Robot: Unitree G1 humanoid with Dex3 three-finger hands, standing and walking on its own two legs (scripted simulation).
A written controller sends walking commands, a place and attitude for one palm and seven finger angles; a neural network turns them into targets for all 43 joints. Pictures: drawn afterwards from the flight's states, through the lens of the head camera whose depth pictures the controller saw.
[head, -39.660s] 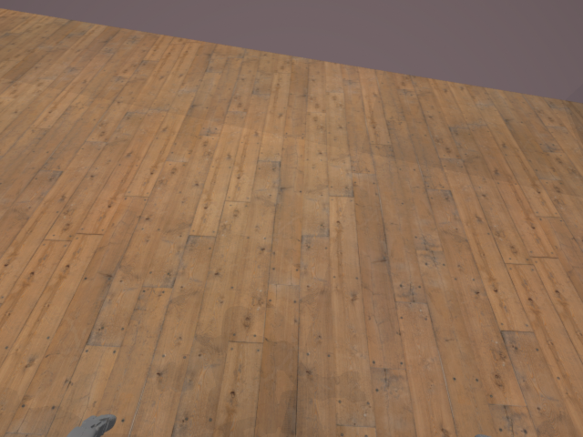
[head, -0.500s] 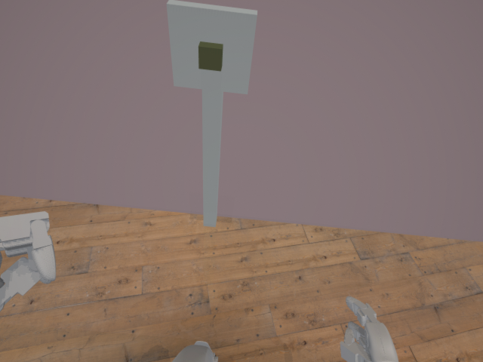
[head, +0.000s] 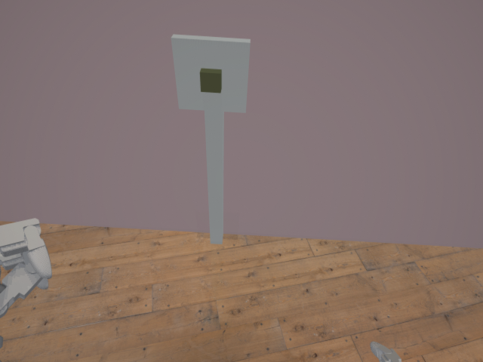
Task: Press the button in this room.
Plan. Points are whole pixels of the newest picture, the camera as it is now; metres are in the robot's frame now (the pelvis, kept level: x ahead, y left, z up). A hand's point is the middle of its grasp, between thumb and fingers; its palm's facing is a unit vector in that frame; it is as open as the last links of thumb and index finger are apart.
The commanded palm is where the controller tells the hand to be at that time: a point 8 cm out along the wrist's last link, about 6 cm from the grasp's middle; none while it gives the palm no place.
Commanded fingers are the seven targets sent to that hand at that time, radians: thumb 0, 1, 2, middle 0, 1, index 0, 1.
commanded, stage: stop stepping back and stand still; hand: left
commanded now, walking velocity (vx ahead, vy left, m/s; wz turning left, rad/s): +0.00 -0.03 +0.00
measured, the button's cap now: (211, 80) +0.82 +0.13 +0.11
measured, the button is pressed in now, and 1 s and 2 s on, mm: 0 0 0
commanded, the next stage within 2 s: let the arm hang, fingers relaxed in 0.24 s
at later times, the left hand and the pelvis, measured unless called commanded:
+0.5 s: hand (91, 341) +0.18 +0.26 -0.06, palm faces +0.10 -0.91 -0.41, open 3.0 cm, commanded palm none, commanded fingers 0.00 0.90 0.90 -0.97 -1.14 -0.97 -1.14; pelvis +0.00 +0.02 -0.01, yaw +2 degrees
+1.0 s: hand out of the picture -0.07 +0.21 -0.16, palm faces +0.08 -0.97 -0.24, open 6.2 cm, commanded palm none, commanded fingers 0.00 0.90 0.90 -0.20 -0.30 -0.20 -0.30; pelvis +0.00 +0.02 +0.01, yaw +3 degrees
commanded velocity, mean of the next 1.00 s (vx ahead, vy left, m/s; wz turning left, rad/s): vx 0.00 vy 0.00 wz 0.00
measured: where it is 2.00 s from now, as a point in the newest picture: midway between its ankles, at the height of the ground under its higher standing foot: outside the picture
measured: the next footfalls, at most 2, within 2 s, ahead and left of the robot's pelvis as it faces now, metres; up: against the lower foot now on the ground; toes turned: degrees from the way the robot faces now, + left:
left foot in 0.02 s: +0.08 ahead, +0.14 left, +0.00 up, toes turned +3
